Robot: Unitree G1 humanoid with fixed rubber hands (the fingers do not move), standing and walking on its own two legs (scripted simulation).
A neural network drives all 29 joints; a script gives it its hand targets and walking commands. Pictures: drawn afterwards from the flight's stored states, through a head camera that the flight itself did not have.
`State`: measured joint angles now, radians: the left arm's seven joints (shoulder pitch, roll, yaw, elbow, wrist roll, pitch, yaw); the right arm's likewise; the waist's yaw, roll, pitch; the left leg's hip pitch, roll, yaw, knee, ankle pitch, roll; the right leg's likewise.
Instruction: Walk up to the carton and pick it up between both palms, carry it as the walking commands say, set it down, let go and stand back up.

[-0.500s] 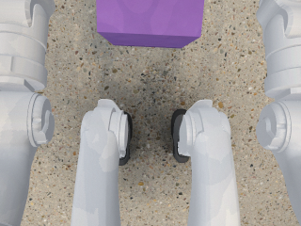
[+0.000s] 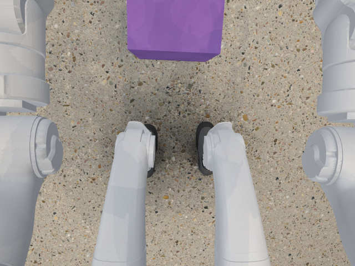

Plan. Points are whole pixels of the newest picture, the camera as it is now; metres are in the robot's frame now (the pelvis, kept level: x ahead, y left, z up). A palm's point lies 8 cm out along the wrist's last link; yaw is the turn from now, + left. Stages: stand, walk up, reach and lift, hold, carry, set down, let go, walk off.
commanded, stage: set down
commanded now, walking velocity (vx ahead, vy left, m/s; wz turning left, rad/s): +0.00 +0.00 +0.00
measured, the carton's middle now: (174, 14) +0.59 +0.01 -0.45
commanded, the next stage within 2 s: let go in 0.42 s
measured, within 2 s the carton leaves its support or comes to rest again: neither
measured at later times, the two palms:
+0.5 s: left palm out of the picture +0.56 +0.21 +0.01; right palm out of the picture +0.56 -0.19 +0.01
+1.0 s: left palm out of the picture +0.45 +0.21 +0.09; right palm out of the picture +0.44 -0.23 +0.09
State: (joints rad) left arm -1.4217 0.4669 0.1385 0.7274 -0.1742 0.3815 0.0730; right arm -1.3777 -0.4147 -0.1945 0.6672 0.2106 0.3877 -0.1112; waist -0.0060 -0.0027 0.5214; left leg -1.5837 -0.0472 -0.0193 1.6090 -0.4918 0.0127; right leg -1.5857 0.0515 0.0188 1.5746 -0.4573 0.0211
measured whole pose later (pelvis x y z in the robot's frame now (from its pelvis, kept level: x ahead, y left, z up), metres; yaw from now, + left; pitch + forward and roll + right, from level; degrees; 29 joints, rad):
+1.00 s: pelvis +0.12 +0.00 +0.18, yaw +0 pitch +29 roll +0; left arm -0.37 0.19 0.15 0.61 0.05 0.07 -0.02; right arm -0.33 -0.23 -0.14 0.57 0.00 0.07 0.06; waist -0.01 0.00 -0.07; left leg -0.90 -0.04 -0.04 0.70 -0.30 0.01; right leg -0.91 0.04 0.06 0.69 -0.27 0.00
